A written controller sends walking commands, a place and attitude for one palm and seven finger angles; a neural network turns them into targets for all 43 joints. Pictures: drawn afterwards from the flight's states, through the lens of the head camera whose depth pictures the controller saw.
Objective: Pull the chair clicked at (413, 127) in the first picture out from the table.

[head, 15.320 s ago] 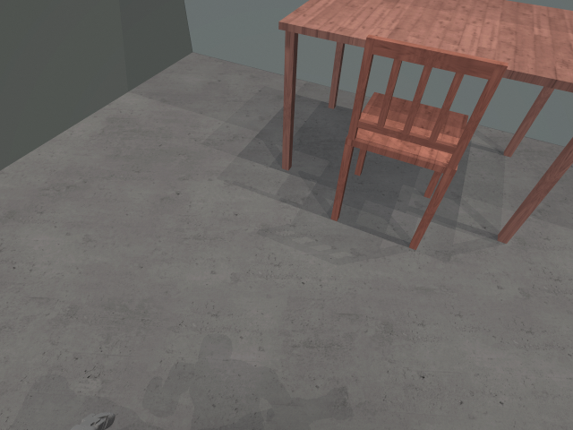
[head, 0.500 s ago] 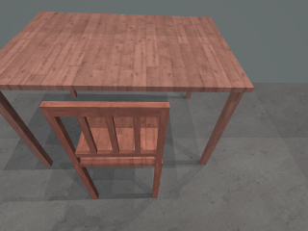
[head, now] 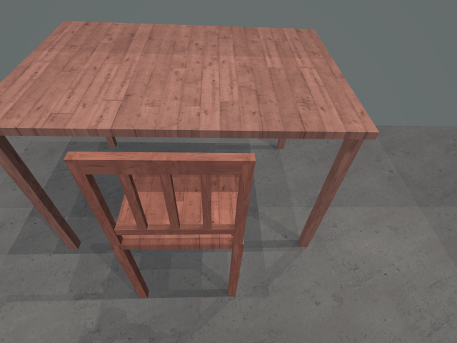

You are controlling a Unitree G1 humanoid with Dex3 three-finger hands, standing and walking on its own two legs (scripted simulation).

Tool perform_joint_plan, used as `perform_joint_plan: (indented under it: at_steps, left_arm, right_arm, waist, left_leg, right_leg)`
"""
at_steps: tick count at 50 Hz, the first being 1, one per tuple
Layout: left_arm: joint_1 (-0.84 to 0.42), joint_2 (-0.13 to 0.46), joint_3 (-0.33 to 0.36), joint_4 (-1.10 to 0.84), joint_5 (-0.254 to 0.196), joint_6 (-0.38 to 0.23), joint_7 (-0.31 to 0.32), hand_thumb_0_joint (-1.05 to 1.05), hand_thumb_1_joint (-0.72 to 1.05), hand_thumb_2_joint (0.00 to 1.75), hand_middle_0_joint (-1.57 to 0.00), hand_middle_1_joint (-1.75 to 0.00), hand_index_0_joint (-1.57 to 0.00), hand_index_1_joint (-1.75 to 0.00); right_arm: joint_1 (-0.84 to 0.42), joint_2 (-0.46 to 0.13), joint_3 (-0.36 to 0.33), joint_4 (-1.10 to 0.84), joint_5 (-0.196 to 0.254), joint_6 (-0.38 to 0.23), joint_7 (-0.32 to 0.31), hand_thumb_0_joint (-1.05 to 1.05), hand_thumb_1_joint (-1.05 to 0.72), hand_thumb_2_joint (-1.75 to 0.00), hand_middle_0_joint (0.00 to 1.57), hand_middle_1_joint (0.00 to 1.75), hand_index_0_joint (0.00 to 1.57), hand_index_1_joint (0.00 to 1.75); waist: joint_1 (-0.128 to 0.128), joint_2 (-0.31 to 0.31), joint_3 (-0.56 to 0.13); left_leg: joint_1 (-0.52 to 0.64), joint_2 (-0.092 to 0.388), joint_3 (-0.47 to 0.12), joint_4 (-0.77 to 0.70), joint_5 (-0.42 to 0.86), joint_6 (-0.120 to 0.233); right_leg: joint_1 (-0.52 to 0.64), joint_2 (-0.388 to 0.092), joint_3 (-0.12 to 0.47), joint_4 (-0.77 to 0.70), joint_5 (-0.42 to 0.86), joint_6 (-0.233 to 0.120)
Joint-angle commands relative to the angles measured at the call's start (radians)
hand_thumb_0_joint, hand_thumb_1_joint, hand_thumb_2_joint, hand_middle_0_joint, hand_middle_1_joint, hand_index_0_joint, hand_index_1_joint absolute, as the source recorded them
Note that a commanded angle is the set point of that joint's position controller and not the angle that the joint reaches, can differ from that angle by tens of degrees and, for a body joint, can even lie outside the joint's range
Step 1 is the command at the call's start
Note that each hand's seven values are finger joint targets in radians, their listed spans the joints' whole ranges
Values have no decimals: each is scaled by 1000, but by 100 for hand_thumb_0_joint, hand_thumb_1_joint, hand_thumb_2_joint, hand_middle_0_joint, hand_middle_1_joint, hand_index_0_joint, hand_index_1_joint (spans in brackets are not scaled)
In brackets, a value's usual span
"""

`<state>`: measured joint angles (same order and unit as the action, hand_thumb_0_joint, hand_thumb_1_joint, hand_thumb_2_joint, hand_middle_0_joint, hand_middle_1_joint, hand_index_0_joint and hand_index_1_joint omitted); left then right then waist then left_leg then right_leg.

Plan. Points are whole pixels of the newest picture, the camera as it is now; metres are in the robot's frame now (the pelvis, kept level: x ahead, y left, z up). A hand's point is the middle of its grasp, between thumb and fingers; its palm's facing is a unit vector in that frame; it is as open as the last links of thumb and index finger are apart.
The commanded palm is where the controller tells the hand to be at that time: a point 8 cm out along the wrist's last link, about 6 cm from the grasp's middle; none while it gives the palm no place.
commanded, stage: look again from close up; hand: left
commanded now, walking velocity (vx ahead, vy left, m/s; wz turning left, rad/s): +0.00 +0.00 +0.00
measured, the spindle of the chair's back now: (170, 202) +0.46 +0.18 -0.10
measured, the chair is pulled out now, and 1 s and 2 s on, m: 0.00 0.00 0.00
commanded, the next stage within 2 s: shuffle to correct the standing spot in 0.42 s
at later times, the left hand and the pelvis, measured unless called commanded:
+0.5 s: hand out of the picture -0.04 +0.15 -0.18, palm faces +0.04 -0.99 -0.14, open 7.4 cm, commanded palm none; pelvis -0.01 +0.00 +0.00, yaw +0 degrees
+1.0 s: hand out of the picture -0.04 +0.12 -0.18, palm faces +0.09 -0.98 -0.17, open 7.4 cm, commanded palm none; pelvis +0.02 -0.04 -0.01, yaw +3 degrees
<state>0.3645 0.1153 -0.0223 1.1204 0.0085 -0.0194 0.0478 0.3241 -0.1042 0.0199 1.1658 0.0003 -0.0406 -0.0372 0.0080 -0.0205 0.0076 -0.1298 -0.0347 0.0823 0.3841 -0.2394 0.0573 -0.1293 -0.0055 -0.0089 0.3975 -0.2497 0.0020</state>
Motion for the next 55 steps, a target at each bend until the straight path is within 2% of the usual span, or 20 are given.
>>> perform_joint_plan:
  at_steps: [1, 9, 13, 14, 18, 19, 26, 28, 33, 34, 35, 40, 43, 44, 47, 50, 53, 55]
  left_arm:
    - [100, 74, 14, -14, 5, -6, 1, 0, 90, 90, -20, -30, -20, -30]
    - [99, 74, 14, -15, 5, -5, 0, 0, 90, 90, -20, -30, -20, -30]
    - [106, 74, 15, -11, 5, -8, 2, 0, 90, 90, -20, -30, -20, -30]
    - [99, 75, 15, -12, 5, -7, 2, 0, 90, 90, -20, -30, -20, -30]
    - [101, 74, 16, -8, 5, -4, 2, 0, 90, 90, -20, -30, -20, -30]
    - [97, 74, 16, -10, 6, -2, 0, 0, 90, 90, -20, -30, -20, -30]
    - [105, 71, 15, -8, 7, -4, 1, 0, 90, 90, -20, -30, -20, -30]
    - [107, 63, 14, -1, 5, -3, -2, 0, 90, 90, -20, -30, -20, -30]
    - [115, 59, 17, 2, 11, 8, -7, 0, 90, 90, -20, -30, -20, -30]
    - [110, 62, 18, -1, 13, 11, -9, 0, 90, 90, -20, -30, -20, -30]
    - [115, 62, 20, -1, 16, 12, -9, 0, 90, 90, -20, -30, -20, -30]
    - [117, 60, 24, -8, 19, 19, -12, 0, 90, 90, -20, -30, -20, -30]
    - [135, 56, 26, -4, 17, 18, -12, 0, 90, 90, -20, -30, -20, -30]
    - [132, 58, 28, -4, 16, 19, -12, 0, 90, 90, -20, -30, -20, -30]
    - [156, 59, 35, -3, 16, 20, -10, 0, 90, 90, -20, -30, -20, -30]
    - [160, 73, 42, -6, 16, 22, -10, 0, 90, 90, -20, -30, -20, -30]
    - [164, 97, 52, -14, 17, 28, -10, 0, 90, 90, -20, -30, -20, -30]
    - [170, 107, 58, -17, 17, 37, -10, 0, 90, 90, -20, -30, -20, -30]
  right_arm:
    - [79, -95, -11, -17, 2, -5, -7, 0, -90, -90, 20, 30, 20, 30]
    - [80, -95, -13, -19, 3, -3, -6, 0, -90, -90, 20, 30, 20, 30]
    - [84, -95, -14, -18, 2, -8, -7, 0, -90, -90, 20, 30, 20, 30]
    - [82, -93, -13, -17, 3, -6, -8, 0, -90, -90, 20, 30, 20, 30]
    - [85, -95, -12, -13, 2, -5, -8, 0, -90, -90, 20, 30, 20, 30]
    - [84, -94, -11, -16, 4, -3, -7, 0, -90, -90, 20, 30, 20, 30]
    - [83, -95, -15, -18, 2, -2, -6, 0, -90, -90, 20, 30, 20, 30]
    - [87, -93, -15, -10, 1, -2, -6, 0, -90, -90, 20, 30, 20, 30]
    - [79, -111, -27, -8, -3, 6, -6, 0, -90, -90, 20, 30, 20, 30]
    - [76, -114, -29, -9, -2, 9, -6, 0, -90, -90, 20, 30, 20, 30]
    - [79, -117, -32, -9, -4, 11, -6, 0, -90, -90, 20, 30, 20, 30]
    - [100, -126, -44, -7, -8, 16, -14, 0, -90, -90, 20, 30, 20, 30]
    - [117, -125, -47, -1, -10, 15, -21, 0, -90, -90, 20, 30, 20, 30]
    - [116, -121, -48, 2, -9, 17, -23, 0, -90, -90, 20, 30, 20, 30]
    - [119, -120, -50, 4, -12, 18, -28, 0, -90, -90, 20, 30, 20, 30]
    - [106, -108, -52, 3, -12, 22, -32, 0, -90, -90, 20, 30, 20, 30]
    - [98, -98, -51, 4, -14, 26, -35, 0, -90, -90, 20, 30, 20, 30]
    - [73, -90, -52, 0, -14, 33, -40, 0, -90, -90, 20, 30, 20, 30]
  waist:
    - [-3, 11, 93]
    - [-3, 13, 102]
    - [-2, 9, 56]
    - [-3, 9, 82]
    - [-3, 19, 92]
    - [-2, 20, 119]
    - [-2, 12, 102]
    - [-7, 0, 100]
    - [-6, 40, 126]
    - [-5, 47, 153]
    - [-6, 45, 152]
    - [-12, 65, 140]
    - [-13, 60, 79]
    - [-13, 48, 103]
    - [-13, 9, 66]
    - [-13, -45, 64]
    - [-12, -75, 48]
    - [-5, -93, 74]
  left_leg:
    - [-13, 144, -139, -86, 166, -8]
    - [-25, 144, -138, -93, 132, -7]
    - [10, 144, -136, -74, 207, -8]
    - [-8, 146, -133, -79, 201, -7]
    - [-14, 146, -138, -92, 160, -11]
    - [-35, 146, -139, -100, 132, -10]
    - [-22, 144, -142, -100, 104, -9]
    - [-24, 151, -157, -112, 51, -8]
    - [-83, 183, -229, -173, -130, 12]
    - [-110, 189, -243, -184, -167, 19]
    - [-114, 192, -254, -185, -177, 23]
    - [-97, 209, -290, -148, -67, 48]
    - [-45, 208, -263, -85, 100, 48]
    - [-67, 207, -252, -70, 132, 48]
    - [-63, 183, -197, 12, 244, 31]
    - [-101, 149, -131, 84, 232, 6]
    - [-145, 118, -72, 147, 145, -16]
    - [-188, 96, -31, 210, 55, -26]
  right_leg:
    - [-88, -89, 76, -63, 122, -32]
    - [-92, -86, 77, -67, 109, -32]
    - [-73, -91, 77, -57, 157, -32]
    - [-79, -89, 74, -60, 149, -33]
    - [-87, -89, 71, -59, 114, -30]
    - [-95, -85, 71, -63, 98, -31]
    - [-101, -89, 77, -65, 98, -31]
    - [-99, -81, 59, -58, 69, -24]
    - [-104, -61, 6, -6, -9, -15]
    - [-111, -57, -5, 0, -29, -16]
    - [-117, -58, -12, 9, -33, -16]
    - [-142, -53, -37, 44, -24, -16]
    - [-122, -54, -35, 42, 24, -23]
    - [-113, -50, -33, 37, 35, -28]
    - [-70, -62, -12, 33, 136, -42]
    - [-25, -83, 22, 18, 269, -57]
    - [29, -108, 47, 23, 419, -68]
    - [34, -126, 77, 5, 496, -62]
